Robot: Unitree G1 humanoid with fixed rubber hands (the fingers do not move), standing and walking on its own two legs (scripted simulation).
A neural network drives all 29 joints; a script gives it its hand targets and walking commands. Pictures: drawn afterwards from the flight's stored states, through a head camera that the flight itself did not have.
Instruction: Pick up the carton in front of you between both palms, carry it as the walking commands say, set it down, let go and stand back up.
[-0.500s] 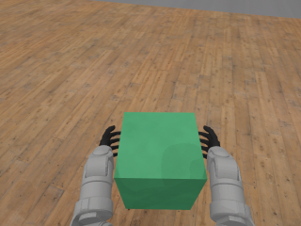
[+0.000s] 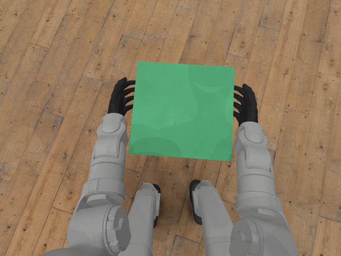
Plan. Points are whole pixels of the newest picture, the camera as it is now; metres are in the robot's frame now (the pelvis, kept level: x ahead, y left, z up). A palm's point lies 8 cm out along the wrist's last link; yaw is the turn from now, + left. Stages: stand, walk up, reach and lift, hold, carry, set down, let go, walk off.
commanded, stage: set down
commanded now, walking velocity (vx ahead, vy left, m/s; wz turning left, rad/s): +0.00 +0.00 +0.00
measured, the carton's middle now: (180, 119) +0.41 -0.02 -0.16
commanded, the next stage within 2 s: none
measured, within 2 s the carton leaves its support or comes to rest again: neither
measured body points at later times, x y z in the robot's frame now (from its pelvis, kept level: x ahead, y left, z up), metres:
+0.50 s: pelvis +0.00 +0.01 -0.13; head +0.26 +0.00 +0.24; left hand +0.48 +0.12 -0.23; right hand +0.44 -0.18 -0.22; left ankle +0.07 +0.12 -0.65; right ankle +0.08 -0.12 -0.65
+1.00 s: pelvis -0.04 +0.01 -0.24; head +0.29 +0.00 +0.06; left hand +0.51 +0.10 -0.38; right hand +0.46 -0.20 -0.38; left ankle +0.07 +0.12 -0.65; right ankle +0.08 -0.12 -0.65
